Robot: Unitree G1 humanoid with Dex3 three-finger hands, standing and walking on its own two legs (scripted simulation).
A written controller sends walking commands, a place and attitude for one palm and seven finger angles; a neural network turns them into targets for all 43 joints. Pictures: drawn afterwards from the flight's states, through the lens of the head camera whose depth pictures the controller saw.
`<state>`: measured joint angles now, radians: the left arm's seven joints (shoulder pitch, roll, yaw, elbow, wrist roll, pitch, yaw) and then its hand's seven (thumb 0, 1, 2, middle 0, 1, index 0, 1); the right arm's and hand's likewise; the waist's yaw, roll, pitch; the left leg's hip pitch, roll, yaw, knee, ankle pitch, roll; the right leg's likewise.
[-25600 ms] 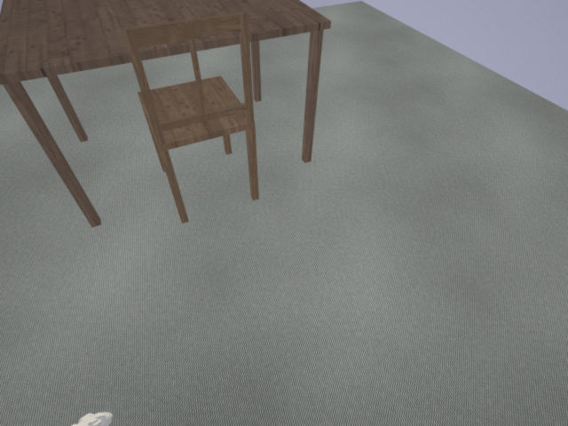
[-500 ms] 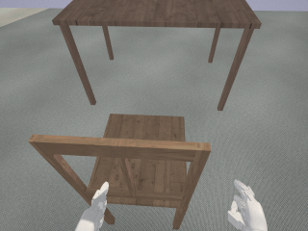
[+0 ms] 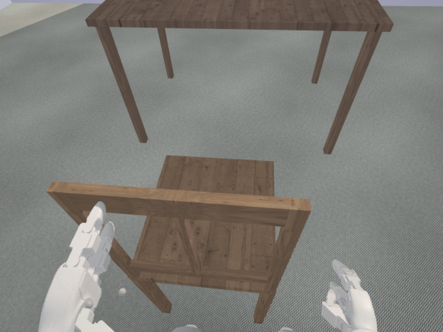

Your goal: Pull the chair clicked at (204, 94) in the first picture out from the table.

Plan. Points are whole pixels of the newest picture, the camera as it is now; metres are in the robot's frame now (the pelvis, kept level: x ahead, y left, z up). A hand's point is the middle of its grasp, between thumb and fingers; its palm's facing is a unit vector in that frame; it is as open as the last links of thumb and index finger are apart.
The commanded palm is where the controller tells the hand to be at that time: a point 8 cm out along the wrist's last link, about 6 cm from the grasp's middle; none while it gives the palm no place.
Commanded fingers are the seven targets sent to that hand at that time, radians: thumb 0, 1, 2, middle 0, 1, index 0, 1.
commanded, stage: draw the hand back to the body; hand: left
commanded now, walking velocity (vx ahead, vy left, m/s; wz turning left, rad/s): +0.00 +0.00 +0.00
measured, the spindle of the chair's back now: (190, 246) +0.29 +0.09 -0.04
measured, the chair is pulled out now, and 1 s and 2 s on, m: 0.76 0.76 0.76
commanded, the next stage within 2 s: step back with the hand held close in 1.10 s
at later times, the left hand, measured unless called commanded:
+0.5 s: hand (43, 238) +0.20 +0.23 +0.18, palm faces +0.36 -0.83 -0.43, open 12.5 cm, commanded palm +0.15 +0.27 +0.21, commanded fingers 0.00 0.54 0.73 -0.15 -0.22 -0.15 -0.22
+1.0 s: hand (15, 199) +0.23 +0.25 +0.22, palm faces +0.44 -0.78 -0.44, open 7.5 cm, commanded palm +0.18 +0.30 +0.24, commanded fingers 0.00 0.90 0.90 -0.20 -0.30 -0.20 -0.30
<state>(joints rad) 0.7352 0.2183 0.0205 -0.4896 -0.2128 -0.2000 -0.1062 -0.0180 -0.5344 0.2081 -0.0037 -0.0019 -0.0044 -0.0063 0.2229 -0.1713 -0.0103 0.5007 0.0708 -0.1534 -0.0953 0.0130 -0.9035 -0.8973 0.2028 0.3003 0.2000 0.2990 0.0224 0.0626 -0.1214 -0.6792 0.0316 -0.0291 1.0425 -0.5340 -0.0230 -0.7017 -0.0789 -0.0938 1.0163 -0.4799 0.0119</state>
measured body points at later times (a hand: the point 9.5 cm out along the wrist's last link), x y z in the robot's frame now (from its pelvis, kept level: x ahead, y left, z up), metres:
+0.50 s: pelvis +0.02 +0.00 +0.06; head +0.02 -0.03 +0.51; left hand +0.18 +0.27 +0.21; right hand +0.22 -0.22 -0.02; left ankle -0.01 +0.13 -0.67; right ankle +0.02 -0.13 -0.67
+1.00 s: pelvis +0.03 +0.00 +0.07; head +0.03 -0.03 +0.51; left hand +0.20 +0.29 +0.24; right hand +0.22 -0.23 -0.03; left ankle -0.01 +0.13 -0.67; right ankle +0.02 -0.13 -0.67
